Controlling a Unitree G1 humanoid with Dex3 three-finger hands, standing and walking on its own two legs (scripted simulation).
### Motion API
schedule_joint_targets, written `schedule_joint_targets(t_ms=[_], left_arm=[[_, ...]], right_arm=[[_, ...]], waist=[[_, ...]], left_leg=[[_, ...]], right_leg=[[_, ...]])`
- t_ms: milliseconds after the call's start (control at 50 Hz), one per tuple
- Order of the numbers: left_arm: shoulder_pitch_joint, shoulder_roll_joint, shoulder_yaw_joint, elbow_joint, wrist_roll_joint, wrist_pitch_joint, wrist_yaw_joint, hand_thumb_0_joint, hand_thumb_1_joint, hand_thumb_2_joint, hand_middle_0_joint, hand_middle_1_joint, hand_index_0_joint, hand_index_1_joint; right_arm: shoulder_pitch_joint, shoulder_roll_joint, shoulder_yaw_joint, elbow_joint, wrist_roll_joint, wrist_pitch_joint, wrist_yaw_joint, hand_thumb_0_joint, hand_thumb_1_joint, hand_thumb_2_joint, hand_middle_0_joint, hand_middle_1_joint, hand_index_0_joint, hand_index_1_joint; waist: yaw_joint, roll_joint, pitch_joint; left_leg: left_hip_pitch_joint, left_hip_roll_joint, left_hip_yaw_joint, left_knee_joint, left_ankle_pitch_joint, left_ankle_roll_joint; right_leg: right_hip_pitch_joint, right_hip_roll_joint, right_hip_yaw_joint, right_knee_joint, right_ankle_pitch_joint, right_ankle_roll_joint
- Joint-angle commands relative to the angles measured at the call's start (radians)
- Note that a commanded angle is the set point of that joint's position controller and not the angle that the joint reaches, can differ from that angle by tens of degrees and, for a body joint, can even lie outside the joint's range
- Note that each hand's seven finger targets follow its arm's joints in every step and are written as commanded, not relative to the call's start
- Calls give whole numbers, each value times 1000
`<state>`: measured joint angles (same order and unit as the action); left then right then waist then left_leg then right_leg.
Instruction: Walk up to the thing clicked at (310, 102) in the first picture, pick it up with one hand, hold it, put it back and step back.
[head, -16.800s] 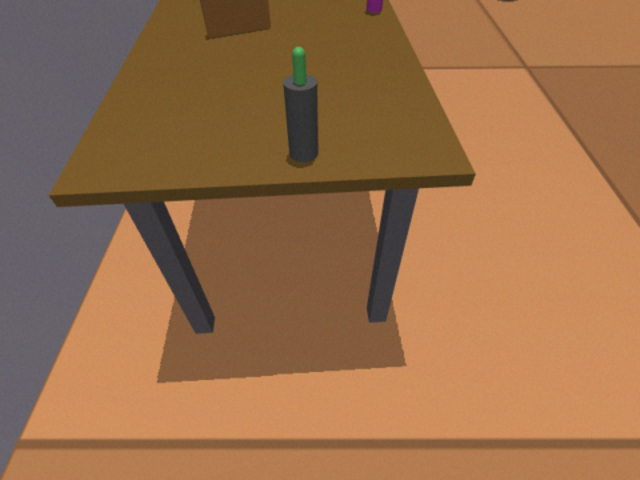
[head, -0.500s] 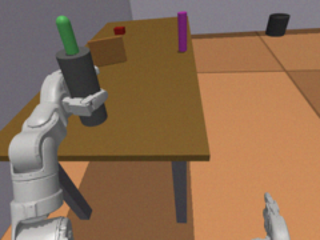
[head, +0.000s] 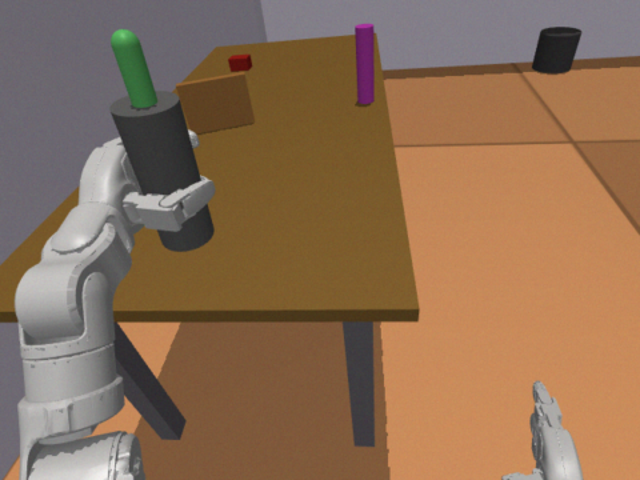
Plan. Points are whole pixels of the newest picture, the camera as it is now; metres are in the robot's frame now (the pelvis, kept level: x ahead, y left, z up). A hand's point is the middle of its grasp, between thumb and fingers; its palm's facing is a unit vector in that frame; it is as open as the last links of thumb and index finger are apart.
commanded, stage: hold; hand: left
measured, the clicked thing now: (160, 151) +0.33 +0.16 +0.31
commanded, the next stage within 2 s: crouch in 1.18 s
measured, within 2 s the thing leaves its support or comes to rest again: neither
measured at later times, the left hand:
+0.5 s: hand (171, 191) +0.32 +0.17 +0.27, palm faces +0.11 -0.99 -0.04, open 8.7 cm
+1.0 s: hand (175, 191) +0.33 +0.17 +0.26, palm faces +0.13 -0.99 -0.03, open 8.7 cm
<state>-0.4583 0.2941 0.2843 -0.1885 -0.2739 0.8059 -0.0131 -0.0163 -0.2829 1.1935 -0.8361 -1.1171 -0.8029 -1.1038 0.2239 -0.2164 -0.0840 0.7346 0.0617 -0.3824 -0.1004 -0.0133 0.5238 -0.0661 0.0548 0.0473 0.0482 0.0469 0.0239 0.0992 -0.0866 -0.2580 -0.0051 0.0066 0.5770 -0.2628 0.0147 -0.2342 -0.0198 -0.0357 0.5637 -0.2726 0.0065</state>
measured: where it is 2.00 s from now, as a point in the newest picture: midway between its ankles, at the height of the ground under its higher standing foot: outside the picture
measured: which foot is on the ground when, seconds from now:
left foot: down 0.00-1.00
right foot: down 0.00-1.00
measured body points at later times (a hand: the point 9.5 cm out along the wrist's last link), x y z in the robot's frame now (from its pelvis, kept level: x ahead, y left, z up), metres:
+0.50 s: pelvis +0.00 +0.00 +0.00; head -0.05 -0.04 +0.45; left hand +0.31 +0.22 +0.27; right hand +0.18 -0.25 -0.07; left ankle +0.03 +0.11 -0.73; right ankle +0.02 -0.12 -0.73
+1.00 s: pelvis +0.00 +0.00 +0.00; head -0.06 -0.04 +0.45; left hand +0.32 +0.22 +0.27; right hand +0.17 -0.26 -0.07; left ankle +0.03 +0.11 -0.73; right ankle +0.02 -0.12 -0.73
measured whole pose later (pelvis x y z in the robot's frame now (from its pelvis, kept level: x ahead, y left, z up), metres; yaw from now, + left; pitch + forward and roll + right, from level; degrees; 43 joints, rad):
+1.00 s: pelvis +0.00 +0.00 +0.00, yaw +0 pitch -3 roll +0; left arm -0.44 0.29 0.29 -0.16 -0.25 0.76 0.00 -0.02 -0.28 1.19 -0.84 -1.12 -0.80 -1.11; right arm 0.23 -0.22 -0.09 0.73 0.06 -0.39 -0.10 -0.01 0.52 -0.07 0.05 0.05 0.05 0.05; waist 0.02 0.09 -0.08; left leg -0.26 0.00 0.01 0.57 -0.26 0.01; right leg -0.24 -0.01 -0.03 0.56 -0.27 0.00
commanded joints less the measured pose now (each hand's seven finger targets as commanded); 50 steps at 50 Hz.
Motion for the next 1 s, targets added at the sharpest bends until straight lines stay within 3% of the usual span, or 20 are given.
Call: schedule_joint_targets(t_ms=[0, 40, 80, 140, 280, 340, 380, 460, 540, 580, 600, 640, 660, 720, 740, 780, 880, 940, 960, 980], left_arm=[[-550, 226, 115, -269, -14, -135, 9, 0, 258, 1357, -1287, -1469, -1306, -1476], [-567, 255, 141, -290, -15, -144, 11, 0, 279, 1373, -1294, -1484, -1315, -1488], [-556, 203, 96, -286, -10, -145, 11, 0, 254, 1362, -1294, -1478, -1314, -1484], [-554, 264, 136, -299, -3, -160, 15, 0, 278, 1362, -1295, -1475, -1316, -1480], [-565, 219, 95, -340, -5, -175, 7, 0, 273, 1364, -1293, -1474, -1311, -1480], [-556, 256, 119, -358, -1, -176, 3, 0, 270, 1360, -1285, -1470, -1303, -1475], [-555, 229, 96, -377, -3, -169, 3, 0, 249, 1359, -1275, -1470, -1296, -1474], [-576, 239, 109, -335, -10, -156, -3, 0, 226, 1375, -1294, -1487, -1311, -1495], [-558, 202, 77, -312, -8, -142, -6, 0, 249, 1351, -1275, -1462, -1295, -1467], [-578, 246, 114, -309, -9, -142, -3, 0, 239, 1367, -1276, -1474, -1296, -1480], [-558, 213, 86, -272, -8, -133, -4, 0, 239, 1366, -1269, -1473, -1292, -1477], [-568, 203, 95, -258, -14, -137, 5, 0, 229, 1353, -1258, -1459, -1280, -1463], [-570, 222, 112, -249, -13, -141, 8, 0, 243, 1365, -1270, -1469, -1290, -1475], [-569, 236, 128, -251, -10, -154, 16, 0, 230, 1364, -1267, -1471, -1289, -1476], [-570, 225, 107, -282, -7, -157, 20, 0, 236, 1352, -1254, -1463, -1280, -1464], [-592, 266, 141, -300, -2, -170, 24, 0, 239, 1354, -1274, -1470, -1295, -1474], [-576, 246, 120, -265, 3, -181, 24, 0, 243, 1351, -1276, -1466, -1297, -1470], [-563, 237, 102, -301, 3, -190, 11, 0, 246, 1354, -1280, -1472, -1302, -1476], [-553, 259, 122, -313, 2, -191, 7, 0, 258, 1365, -1286, -1474, -1306, -1479], [-550, 231, 86, -326, 1, -188, -2, 0, 245, 1350, -1275, -1466, -1298, -1469]], right_arm=[[-152, -104, -32, -187, 4, -62, 1, 0, 537, -60, 48, 51, 49, 51], [-132, -108, -40, -188, 3, -59, 0, 0, 539, -59, 48, 51, 49, 51], [-152, -97, -30, -199, 1, -58, 4, 0, 539, -59, 48, 50, 49, 50], [-146, -107, -36, -213, 3, -57, 5, 0, 540, -59, 49, 51, 49, 51], [-155, -104, -32, -195, -6, -67, -7, 0, 535, -61, 49, 51, 49, 51], [-153, -120, -48, -188, -6, -72, -12, 0, 534, -61, 49, 51, 49, 51], [-164, -94, -24, -161, -6, -74, -8, 0, 534, -61, 49, 51, 49, 51], [-154, -104, -35, -139, -7, -79, -10, 0, 531, -63, 49, 51, 49, 51], [-168, -102, -35, -143, -4, -81, -6, 0, 534, -61, 49, 51, 49, 51], [-146, -124, -53, -156, -4, -78, -7, 0, 533, -61, 49, 51, 49, 51], [-161, -108, -35, -159, -2, -77, -4, 0, 543, -59, 49, 51, 49, 51], [-171, -100, -32, -156, -2, -77, -1, 0, 542, -59, 49, 51, 49, 51], [-169, -122, -54, -171, -4, -77, -6, 0, 537, -60, 49, 51, 49, 51], [-150, -103, -37, -163, -3, -69, -2, 0, 536, -61, 49, 51, 49, 51], [-174, -95, -32, -171, 1, -71, 2, 0, 544, -58, 49, 51, 49, 51], [-163, -118, -52, -185, -3, -72, -4, 0, 533, -61, 49, 51, 49, 51], [-171, -92, -27, -177, -5, -67, -2, 0, 530, -62, 49, 51, 49, 51], [-165, -87, -19, -172, -4, -70, 1, 0, 533, -61, 49, 51, 49, 51], [-148, -93, -27, -161, -4, -69, 0, 0, 533, -61, 49, 51, 49, 51], [-172, -98, -24, -186, -5, -72, -2, 0, 531, -61, 49, 51, 49, 51]], waist=[[13, -71, -215], [9, -76, -227], [12, -48, -211], [15, -55, -230], [-4, -41, -220], [-6, -30, -237], [6, 13, -220], [-4, -33, -219], [1, -26, -203], [-12, -70, -216], [-7, -55, -201], [10, -70, -186], [-1, -86, -217], [8, -85, -205], [21, -47, -207], [14, -63, -269], [16, -32, -203], [13, -13, -230], [4, -27, -221], [-1, -19, -234]], left_leg=[[109, -15, -10, -88, 119, 5], [118, -16, -6, -79, 139, 7], [108, -11, -9, -87, 125, 2], [107, -17, -3, -78, 139, 7], [125, -6, -13, -92, 101, 4], [134, -5, -18, -92, 105, 2], [129, -5, -20, -96, 107, -2], [127, -3, -25, -99, 92, 3], [119, -3, -26, -106, 80, 0], [128, -6, -21, -97, 91, 7], [122, -9, -17, -98, 93, 6], [104, -9, -16, -101, 83, 4], [119, -11, -13, -96, 88, 7], [99, -13, -8, -93, 101, 8], [97, -19, -3, -94, 102, 6], [135, -16, -5, -83, 132, 8], [97, -9, -13, -98, 94, 2], [113, -8, -14, -96, 99, 3], [114, -11, -11, -90, 98, 6], [126, -11, -7, -88, 104, 7]], right_leg=[[-4, 22, -27, -104, 107, -10], [-3, 21, -21, -102, 127, -7], [-5, 21, -23, -99, 120, -11], [12, 17, -20, -103, 131, -8], [-6, 25, -23, -98, 107, -8], [-10, 26, -25, -98, 111, -8], [-17, 25, -28, -92, 112, -14], [-14, 26, -27, -99, 107, -9], [-28, 25, -31, -99, 94, -11], [-20, 25, -26, -106, 103, -6], [-25, 23, -27, -106, 100, -8], [-21, 24, -28, -108, 83, -8], [-12, 23, -24, -110, 93, -5], [-4, 20, -23, -109, 103, -6], [-2, 17, -24, -106, 97, -11], [16, 19, -22, -103, 122, -8], [1, 21, -23, -99, 103, -10], [0, 20, -26, -97, 107, -13], [-9, 19, -22, -103, 106, -8], [-6, 20, -22, -104, 109, -9]])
